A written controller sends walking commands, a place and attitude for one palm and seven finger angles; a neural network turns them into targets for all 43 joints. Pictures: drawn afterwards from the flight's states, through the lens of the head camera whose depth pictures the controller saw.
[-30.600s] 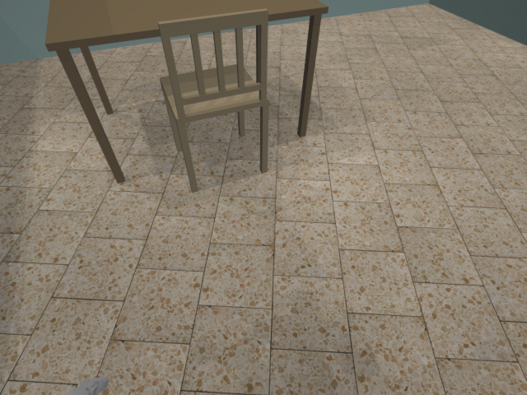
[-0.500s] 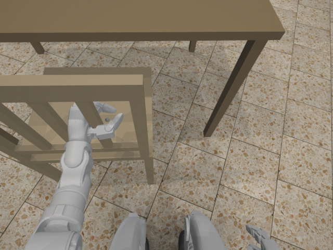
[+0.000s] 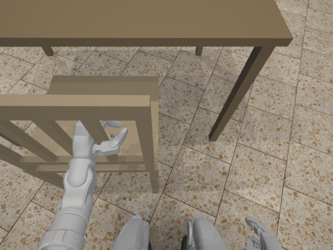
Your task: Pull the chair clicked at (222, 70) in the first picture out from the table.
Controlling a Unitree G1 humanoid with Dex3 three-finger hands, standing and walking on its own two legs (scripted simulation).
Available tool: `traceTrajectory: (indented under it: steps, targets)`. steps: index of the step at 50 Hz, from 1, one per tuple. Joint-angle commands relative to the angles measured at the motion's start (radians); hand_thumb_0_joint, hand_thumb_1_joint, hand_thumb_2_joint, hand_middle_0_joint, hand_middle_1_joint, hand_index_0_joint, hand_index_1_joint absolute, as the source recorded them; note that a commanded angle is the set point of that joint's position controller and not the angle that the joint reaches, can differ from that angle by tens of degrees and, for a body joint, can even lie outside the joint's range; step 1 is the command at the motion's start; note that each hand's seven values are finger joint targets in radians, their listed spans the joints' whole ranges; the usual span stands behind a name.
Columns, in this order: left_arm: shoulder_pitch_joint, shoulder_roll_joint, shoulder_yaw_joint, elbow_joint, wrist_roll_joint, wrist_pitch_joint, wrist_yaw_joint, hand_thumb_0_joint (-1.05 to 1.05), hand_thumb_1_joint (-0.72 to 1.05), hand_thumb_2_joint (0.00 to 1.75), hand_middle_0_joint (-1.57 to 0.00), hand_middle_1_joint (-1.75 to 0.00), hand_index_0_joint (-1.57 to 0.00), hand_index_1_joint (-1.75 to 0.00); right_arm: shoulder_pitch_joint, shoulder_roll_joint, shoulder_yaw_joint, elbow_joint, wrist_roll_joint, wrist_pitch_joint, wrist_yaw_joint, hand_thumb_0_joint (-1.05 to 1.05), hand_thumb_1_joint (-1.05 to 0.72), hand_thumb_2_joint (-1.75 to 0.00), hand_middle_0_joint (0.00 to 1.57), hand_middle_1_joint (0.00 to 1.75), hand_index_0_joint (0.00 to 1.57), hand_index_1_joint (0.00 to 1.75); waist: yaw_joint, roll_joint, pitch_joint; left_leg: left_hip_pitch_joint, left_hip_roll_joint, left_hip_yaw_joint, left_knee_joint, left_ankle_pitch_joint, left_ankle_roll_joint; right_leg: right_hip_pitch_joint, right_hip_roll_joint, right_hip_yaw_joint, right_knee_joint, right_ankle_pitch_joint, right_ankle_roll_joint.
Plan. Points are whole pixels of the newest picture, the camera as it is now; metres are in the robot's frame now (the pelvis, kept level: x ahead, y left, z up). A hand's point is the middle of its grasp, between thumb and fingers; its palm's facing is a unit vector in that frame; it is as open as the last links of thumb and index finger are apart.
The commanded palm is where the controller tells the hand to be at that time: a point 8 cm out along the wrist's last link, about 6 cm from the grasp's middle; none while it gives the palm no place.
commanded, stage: open the thumb and straighten the fingers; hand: left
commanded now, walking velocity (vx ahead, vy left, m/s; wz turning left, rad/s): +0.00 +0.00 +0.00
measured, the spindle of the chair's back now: (65, 141) +0.36 +0.25 +0.00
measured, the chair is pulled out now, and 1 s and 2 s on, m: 0.06 0.06 0.06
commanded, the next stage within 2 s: draw the fingers out of the gap in 0.70 s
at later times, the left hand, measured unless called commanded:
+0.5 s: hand (110, 133) +0.38 +0.14 +0.02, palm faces +0.01 -1.00 -0.03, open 14.9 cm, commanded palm +0.35 +0.19 +0.02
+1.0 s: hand (107, 140) +0.36 +0.15 +0.02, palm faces +0.01 -1.00 -0.01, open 17.5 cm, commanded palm +0.33 +0.20 +0.02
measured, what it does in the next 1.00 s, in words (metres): stands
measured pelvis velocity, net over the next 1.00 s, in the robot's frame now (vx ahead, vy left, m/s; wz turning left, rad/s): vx -0.01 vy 0.00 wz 0.00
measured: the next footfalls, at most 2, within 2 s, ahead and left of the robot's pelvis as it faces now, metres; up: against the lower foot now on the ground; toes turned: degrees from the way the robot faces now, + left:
none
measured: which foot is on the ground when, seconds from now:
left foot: down 0.00-1.00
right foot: down 0.00-1.00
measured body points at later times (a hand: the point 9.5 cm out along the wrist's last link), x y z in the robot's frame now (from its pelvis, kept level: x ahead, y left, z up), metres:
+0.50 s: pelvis -0.02 -0.01 -0.01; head +0.09 +0.00 +0.43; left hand +0.37 +0.20 +0.02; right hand +0.09 -0.26 -0.12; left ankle +0.00 +0.09 -0.63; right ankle +0.02 -0.12 -0.63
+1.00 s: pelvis -0.01 +0.00 +0.00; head +0.10 +0.00 +0.44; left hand +0.35 +0.20 +0.02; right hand +0.11 -0.25 -0.12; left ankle +0.00 +0.09 -0.63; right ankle +0.02 -0.12 -0.63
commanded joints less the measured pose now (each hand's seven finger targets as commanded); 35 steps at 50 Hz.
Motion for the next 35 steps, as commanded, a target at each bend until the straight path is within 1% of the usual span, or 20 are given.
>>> traceTrajectory:
  steps: [1, 2, 4, 5, 6, 8, 9, 10, 11, 13, 15, 18, 20, 23, 24, 25, 28, 31, 33, 35]
  targets:
    - [-0.303, 0.144, 0.048, -0.151, 0.032, -0.048, -0.007, 0.0, 0.54, 0.73, -0.5, -1.45, -0.5, -1.45, 0.07, -0.151, -0.058, -0.084, 0.006, -0.027, -0.022, 0.0, -0.9, -0.9, 0.2, 0.3, 0.2, 0.3, -0.038, 0.023, -0.404, 0.285, 0.004, -0.075, -0.138, 0.461, -0.043, 0.219, 0.022, 0.027, -0.099, 0.363, -0.015]
    - [-0.323, 0.129, 0.032, -0.148, 0.031, -0.044, -0.014, 0.0, 0.42, 0.67, -0.5, -1.45, -0.5, -1.45, 0.064, -0.151, -0.058, -0.085, 0.006, -0.027, -0.024, 0.0, -0.9, -0.9, 0.2, 0.3, 0.2, 0.3, -0.042, 0.039, -0.4, 0.29, 0.003, -0.074, -0.138, 0.453, -0.044, 0.207, 0.021, 0.027, -0.102, 0.353, -0.014]
    - [-0.309, 0.135, 0.045, -0.137, 0.023, -0.036, -0.022, 0.0, 0.17, 0.55, -0.5, -1.45, -0.5, -1.45, 0.058, -0.152, -0.057, -0.088, 0.009, -0.028, -0.027, 0.0, -0.9, -0.9, 0.2, 0.3, 0.2, 0.3, -0.031, 0.022, -0.408, 0.281, 0.0, -0.073, -0.143, 0.424, -0.043, 0.219, 0.021, 0.029, -0.108, 0.332, -0.015]
    - [-0.337, 0.128, 0.036, -0.138, 0.017, -0.031, -0.026, 0.0, 0.05, 0.49, -0.5, -1.45, -0.5, -1.45, 0.059, -0.152, -0.056, -0.088, 0.009, -0.03, -0.028, 0.0, -0.9, -0.9, 0.2, 0.3, 0.2, 0.3, -0.041, 0.021, -0.419, 0.278, -0.002, -0.074, -0.139, 0.422, -0.037, 0.221, 0.021, 0.03, -0.109, 0.335, -0.015]
    - [-0.321, 0.133, 0.053, -0.126, 0.011, -0.026, -0.029, 0.0, -0.07, 0.43, -0.5, -1.45, -0.5, -1.45, 0.056, -0.151, -0.055, -0.088, 0.01, -0.031, -0.029, 0.0, -0.9, -0.9, 0.2, 0.3, 0.2, 0.3, -0.031, 0.012, -0.422, 0.267, -0.004, -0.068, -0.141, 0.404, -0.038, 0.239, 0.021, 0.033, -0.113, 0.328, -0.013]
    - [-0.336, 0.132, 0.053, -0.118, -0.001, -0.022, -0.034, 0.0, -0.31, 0.32, -0.5, -1.45, -0.5, -1.45, 0.05, -0.15, -0.052, -0.093, 0.014, -0.032, -0.032, 0.0, -0.9, -0.9, 0.2, 0.3, 0.2, 0.3, -0.033, 0.0, -0.424, 0.25, -0.007, -0.066, -0.145, 0.374, -0.034, 0.256, 0.021, 0.037, -0.122, 0.315, -0.012]
    - [-0.339, 0.123, 0.051, -0.114, -0.009, -0.018, -0.036, 0.0, -0.43, 0.26, -0.47, -1.38, -0.47, -1.38, 0.046, -0.149, -0.051, -0.091, 0.015, -0.036, -0.033, 0.0, -0.9, -0.9, 0.2, 0.3, 0.2, 0.3, -0.036, -0.019, -0.421, 0.237, -0.008, -0.062, -0.145, 0.356, -0.031, 0.267, 0.021, 0.04, -0.13, 0.309, -0.009]
    - [-0.356, 0.146, 0.069, -0.099, -0.011, -0.019, -0.038, 0.0, -0.55, 0.2, -0.45, -1.3, -0.45, -1.3, 0.051, -0.152, -0.05, -0.089, 0.016, -0.04, -0.037, 0.0, -0.9, -0.9, 0.2, 0.3, 0.2, 0.3, -0.041, -0.025, -0.416, 0.223, -0.007, -0.067, -0.143, 0.346, -0.03, 0.263, 0.022, 0.041, -0.128, 0.3, -0.01]
    - [-0.369, 0.157, 0.082, -0.116, -0.015, -0.026, -0.038, 0.0, -0.55, 0.2, -0.43, -1.23, -0.43, -1.23, 0.048, -0.151, -0.048, -0.09, 0.015, -0.043, -0.037, 0.0, -0.9, -0.9, 0.2, 0.3, 0.2, 0.3, -0.029, 0.003, -0.436, 0.22, -0.011, -0.06, -0.143, 0.341, -0.03, 0.276, 0.021, 0.047, -0.127, 0.299, -0.01]
    - [-0.368, 0.173, 0.099, -0.097, -0.019, -0.034, -0.042, 0.0, -0.55, 0.2, -0.38, -1.09, -0.38, -1.09, 0.045, -0.15, -0.046, -0.091, 0.016, -0.047, -0.039, 0.0, -0.9, -0.9, 0.2, 0.3, 0.2, 0.3, -0.026, -0.016, -0.421, 0.195, -0.013, -0.054, -0.145, 0.312, -0.028, 0.289, 0.021, 0.053, -0.136, 0.281, -0.008]
    - [-0.408, 0.177, 0.089, -0.088, -0.014, -0.044, -0.045, 0.0, -0.55, 0.2, -0.32, -0.94, -0.32, -0.94, 0.047, -0.152, -0.045, -0.086, 0.015, -0.054, -0.041, 0.0, -0.9, -0.9, 0.2, 0.3, 0.2, 0.3, -0.041, -0.01, -0.407, 0.183, -0.012, -0.057, -0.141, 0.282, -0.025, 0.268, 0.022, 0.055, -0.138, 0.251, -0.008]
    - [-0.406, 0.201, 0.112, -0.062, -0.011, -0.054, -0.051, 0.0, -0.55, 0.2, -0.25, -0.73, -0.25, -0.73, 0.049, -0.155, -0.043, -0.084, 0.015, -0.058, -0.041, 0.0, -0.9, -0.9, 0.2, 0.3, 0.2, 0.3, -0.032, -0.01, -0.402, 0.164, -0.014, -0.051, -0.144, 0.247, -0.025, 0.27, 0.022, 0.063, -0.145, 0.214, -0.009]
    - [-0.43, 0.187, 0.089, -0.043, -0.006, -0.052, -0.057, 0.0, -0.55, 0.2, -0.2, -0.58, -0.2, -0.58, 0.051, -0.157, -0.042, -0.082, 0.016, -0.061, -0.04, 0.0, -0.9, -0.9, 0.2, 0.3, 0.2, 0.3, -0.039, 0.032, -0.381, 0.178, -0.012, -0.058, -0.154, 0.233, -0.027, 0.235, 0.023, 0.056, -0.147, 0.187, -0.014]
    - [-0.457, 0.181, 0.088, -0.02, -0.009, -0.049, -0.058, 0.0, -0.55, 0.2, -0.13, -0.36, -0.13, -0.36, 0.058, -0.161, -0.042, -0.076, 0.016, -0.063, -0.039, 0.0, -0.9, -0.9, 0.2, 0.3, 0.2, 0.3, -0.044, 0.021, -0.381, 0.183, -0.012, -0.061, -0.154, 0.219, -0.027, 0.218, 0.022, 0.054, -0.15, 0.167, -0.012]
    - [-0.461, 0.24, 0.135, -0.026, -0.009, -0.049, -0.056, 0.0, -0.55, 0.2, -0.1, -0.29, -0.1, -0.29, 0.06, -0.167, -0.043, -0.077, 0.017, -0.061, -0.042, 0.0, -0.9, -0.9, 0.2, 0.3, 0.2, 0.3, -0.032, 0.024, -0.395, 0.18, -0.012, -0.058, -0.158, 0.219, -0.027, 0.239, 0.022, 0.059, -0.153, 0.167, -0.013]
    - [-0.457, 0.252, 0.145, -0.02, -0.009, -0.046, -0.054, 0.0, -0.55, 0.2, -0.07, -0.22, -0.07, -0.22, 0.061, -0.168, -0.042, -0.081, 0.015, -0.061, -0.044, 0.0, -0.9, -0.9, 0.2, 0.3, 0.2, 0.3, -0.029, 0.027, -0.403, 0.18, -0.012, -0.059, -0.16, 0.227, -0.026, 0.246, 0.023, 0.058, -0.15, 0.175, -0.014]
    - [-0.484, 0.219, 0.124, -0.029, -0.016, -0.051, -0.055, 0.0, -0.55, 0.2, 0.0, 0.0, 0.0, 0.0, 0.064, -0.161, -0.042, -0.075, 0.016, -0.065, -0.045, 0.0, -0.9, -0.9, 0.2, 0.3, 0.2, 0.3, -0.039, 0.02, -0.421, 0.187, -0.012, -0.055, -0.157, 0.247, -0.026, 0.259, 0.021, 0.061, -0.151, 0.201, -0.009]
    - [-0.43, 0.21, 0.126, -0.024, -0.022, -0.053, -0.058, 0.0, -0.55, 0.2, 0.0, 0.0, 0.0, 0.0, 0.071, -0.164, -0.045, -0.074, 0.015, -0.07, -0.042, 0.0, -0.9, -0.9, 0.2, 0.3, 0.2, 0.3, -0.027, 0.021, -0.446, 0.215, -0.009, -0.055, -0.162, 0.295, -0.03, 0.271, 0.022, 0.053, -0.144, 0.242, -0.012]
    - [-0.444, 0.173, 0.09, -0.021, -0.023, -0.051, -0.061, 0.0, -0.55, 0.2, 0.0, 0.0, 0.0, 0.0, 0.07, -0.162, -0.045, -0.069, 0.015, -0.069, -0.039, 0.0, -0.9, -0.9, 0.2, 0.3, 0.2, 0.3, -0.044, 0.002, -0.416, 0.203, -0.009, -0.054, -0.16, 0.281, -0.026, 0.259, 0.022, 0.052, -0.152, 0.233, -0.008]
    - [-0.457, 0.211, 0.118, -0.013, -0.017, -0.056, -0.056, 0.0, -0.55, 0.2, 0.0, 0.0, 0.0, 0.0, 0.075, -0.168, -0.046, -0.066, 0.013, -0.07, -0.043, 0.0, -0.9, -0.9, 0.2, 0.3, 0.2, 0.3, -0.046, -0.02, -0.409, 0.182, -0.008, -0.056, -0.156, 0.264, -0.023, 0.262, 0.022, 0.056, -0.152, 0.221, -0.008]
